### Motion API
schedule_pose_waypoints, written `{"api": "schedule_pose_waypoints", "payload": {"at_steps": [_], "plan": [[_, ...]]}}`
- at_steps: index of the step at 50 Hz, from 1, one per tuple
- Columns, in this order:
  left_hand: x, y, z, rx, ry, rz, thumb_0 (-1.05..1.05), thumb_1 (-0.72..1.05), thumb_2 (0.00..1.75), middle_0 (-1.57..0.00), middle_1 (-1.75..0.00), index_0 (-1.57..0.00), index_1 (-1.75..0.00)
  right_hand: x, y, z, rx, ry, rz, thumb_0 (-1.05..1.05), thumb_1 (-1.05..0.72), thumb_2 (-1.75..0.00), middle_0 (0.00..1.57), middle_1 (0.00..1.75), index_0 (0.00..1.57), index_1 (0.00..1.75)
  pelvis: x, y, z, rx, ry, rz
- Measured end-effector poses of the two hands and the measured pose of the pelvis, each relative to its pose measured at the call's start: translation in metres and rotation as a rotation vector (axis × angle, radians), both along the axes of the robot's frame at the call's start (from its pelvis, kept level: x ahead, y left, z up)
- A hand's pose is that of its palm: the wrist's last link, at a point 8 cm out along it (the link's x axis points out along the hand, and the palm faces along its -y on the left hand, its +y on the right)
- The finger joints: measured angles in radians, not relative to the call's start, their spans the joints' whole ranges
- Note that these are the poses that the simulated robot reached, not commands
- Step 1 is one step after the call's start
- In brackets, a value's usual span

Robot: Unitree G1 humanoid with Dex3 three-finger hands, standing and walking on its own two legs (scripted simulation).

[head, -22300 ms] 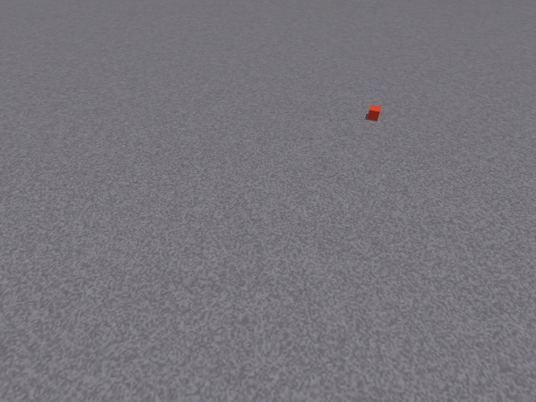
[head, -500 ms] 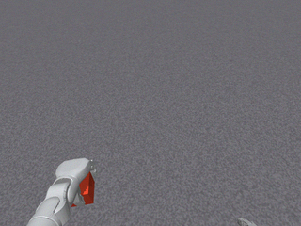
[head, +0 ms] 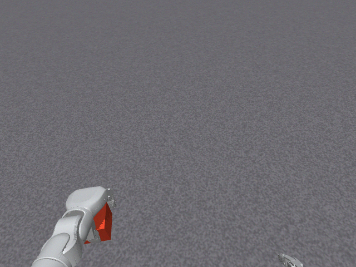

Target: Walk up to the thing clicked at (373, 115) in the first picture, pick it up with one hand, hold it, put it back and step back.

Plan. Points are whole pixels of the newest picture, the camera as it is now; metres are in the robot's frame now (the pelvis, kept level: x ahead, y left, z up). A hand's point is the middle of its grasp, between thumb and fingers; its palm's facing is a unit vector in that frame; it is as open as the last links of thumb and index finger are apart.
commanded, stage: hold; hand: left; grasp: from above
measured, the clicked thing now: (94, 222) +0.29 +0.23 -0.08
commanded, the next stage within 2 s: crouch in 0.28 s
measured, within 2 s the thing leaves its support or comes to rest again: neither
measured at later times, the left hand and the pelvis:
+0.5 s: hand (92, 216) +0.29 +0.23 -0.05, palm faces -0.44 -0.09 -0.89, open 9.9 cm; pelvis +0.01 +0.00 +0.00, yaw +0 degrees
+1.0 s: hand (105, 238) +0.30 +0.25 -0.22, palm faces -0.44 -0.02 -0.90, open 9.8 cm; pelvis -0.02 +0.00 -0.09, yaw +1 degrees
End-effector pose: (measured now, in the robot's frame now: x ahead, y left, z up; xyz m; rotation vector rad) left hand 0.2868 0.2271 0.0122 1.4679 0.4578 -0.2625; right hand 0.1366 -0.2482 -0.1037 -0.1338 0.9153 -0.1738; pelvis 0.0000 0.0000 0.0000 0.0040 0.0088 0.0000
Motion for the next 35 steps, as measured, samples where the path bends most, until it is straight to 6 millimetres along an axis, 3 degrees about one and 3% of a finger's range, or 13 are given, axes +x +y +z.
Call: {"api": "schedule_pose_waypoints", "payload": {"at_steps": [25, 30, 35], "plan": [[0.005, 0.005, 0.0, 0.003, 0.002, 0.002, 0.0, -0.04, 0.53, -0.78, -0.5, -0.78, -0.49, 0.006, 0.0, 0.001, -0.001, 0.011, -0.006, 0.01, -0.89, -0.9, 0.2, 0.3, 0.2, 0.3, 0.008, 0.002, 0.001, -0.002, 0.002, 0.002], [0.001, 0.005, -0.014, 0.004, 0.022, -0.006, 0.0, -0.04, 0.53, -0.77, -0.49, -0.78, -0.49, 0.005, -0.001, 0.001, -0.007, 0.018, -0.005, 0.01, -0.89, -0.9, 0.2, 0.3, 0.2, 0.3, 0.007, 0.001, 0.0, -0.001, 0.013, 0.006], [-0.004, 0.006, -0.041, 0.011, 0.041, -0.009, 0.0, -0.04, 0.53, -0.77, -0.49, -0.78, -0.49, -0.003, -0.005, -0.004, -0.028, 0.061, 0.001, 0.01, -0.88, -0.9, 0.2, 0.3, 0.2, 0.3, 0.004, 0.0, -0.004, -0.003, 0.046, 0.012]]}}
